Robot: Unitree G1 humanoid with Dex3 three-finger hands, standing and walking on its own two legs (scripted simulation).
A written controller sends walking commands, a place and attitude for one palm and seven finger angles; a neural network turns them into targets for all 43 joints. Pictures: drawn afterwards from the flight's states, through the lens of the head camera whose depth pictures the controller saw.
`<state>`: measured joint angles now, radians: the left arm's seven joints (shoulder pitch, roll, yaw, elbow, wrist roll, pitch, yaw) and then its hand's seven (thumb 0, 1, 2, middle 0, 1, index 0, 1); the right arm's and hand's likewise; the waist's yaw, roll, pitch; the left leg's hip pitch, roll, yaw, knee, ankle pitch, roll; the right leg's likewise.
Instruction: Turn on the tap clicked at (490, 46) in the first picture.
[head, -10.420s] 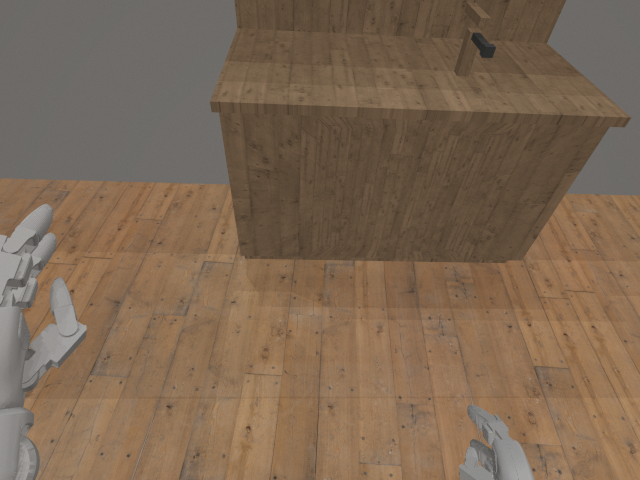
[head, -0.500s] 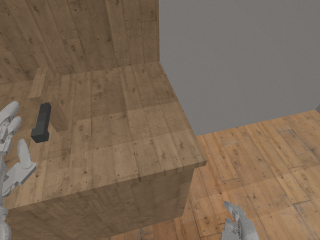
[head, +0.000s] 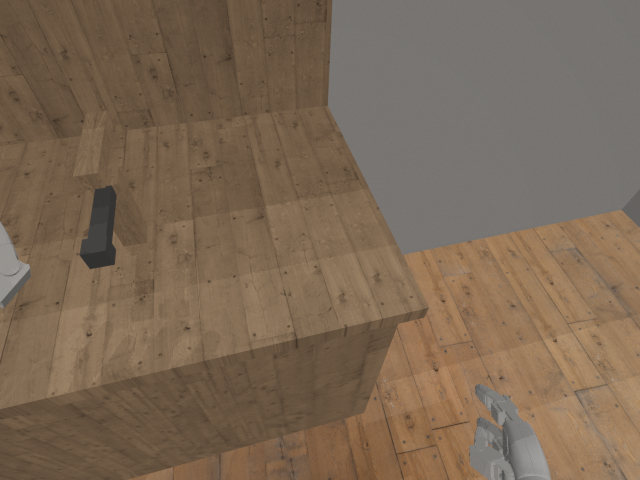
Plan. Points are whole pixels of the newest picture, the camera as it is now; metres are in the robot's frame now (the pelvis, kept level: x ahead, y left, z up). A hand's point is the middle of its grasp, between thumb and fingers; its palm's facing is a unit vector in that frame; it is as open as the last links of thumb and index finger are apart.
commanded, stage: come to a stop and stand still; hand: left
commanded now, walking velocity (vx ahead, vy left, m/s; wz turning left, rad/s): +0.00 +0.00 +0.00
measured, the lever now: (98, 252) +0.33 +0.31 +0.10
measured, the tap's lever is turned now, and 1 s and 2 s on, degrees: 0 0 0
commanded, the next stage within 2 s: look again from close up in 1.36 s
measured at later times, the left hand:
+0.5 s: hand out of the picture +0.20 +0.32 +0.15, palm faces +0.42 -0.84 -0.33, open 7.4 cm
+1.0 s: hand (27, 308) +0.22 +0.30 +0.15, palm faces +0.40 -0.83 -0.38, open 7.4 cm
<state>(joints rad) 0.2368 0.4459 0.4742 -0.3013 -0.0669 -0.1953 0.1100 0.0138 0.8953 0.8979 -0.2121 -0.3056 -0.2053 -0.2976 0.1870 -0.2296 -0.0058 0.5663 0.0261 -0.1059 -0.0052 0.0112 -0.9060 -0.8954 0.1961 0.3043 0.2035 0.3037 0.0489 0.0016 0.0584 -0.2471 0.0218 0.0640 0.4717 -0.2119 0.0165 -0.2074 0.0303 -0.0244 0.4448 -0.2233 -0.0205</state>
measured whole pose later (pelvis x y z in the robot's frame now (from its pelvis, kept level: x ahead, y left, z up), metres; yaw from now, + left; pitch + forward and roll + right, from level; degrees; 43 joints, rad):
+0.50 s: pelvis -0.02 +0.06 +0.00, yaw +1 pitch -1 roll -2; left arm 0.38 0.34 0.35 -0.42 -0.01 -0.25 0.10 0.01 0.90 0.90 -0.21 -0.31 -0.20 -0.30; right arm 0.24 -0.18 0.04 0.59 0.01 -0.16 0.00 0.01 -0.90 -0.90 0.20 0.30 0.21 0.30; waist 0.03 -0.04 0.04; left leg -0.26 -0.05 0.07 0.47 -0.20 0.10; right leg -0.20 -0.02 0.02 0.41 -0.20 0.02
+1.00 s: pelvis +0.01 +0.04 +0.00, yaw +3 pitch +0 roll -2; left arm 0.44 0.38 0.36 -0.45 -0.04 -0.21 0.09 0.02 0.89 0.90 -0.21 -0.31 -0.21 -0.30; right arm 0.19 -0.19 0.02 0.56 0.01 -0.10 -0.02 0.01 -0.90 -0.90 0.20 0.30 0.21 0.30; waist 0.01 -0.02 0.05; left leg -0.23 -0.04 0.05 0.45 -0.21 0.07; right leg -0.16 -0.01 -0.01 0.38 -0.22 0.03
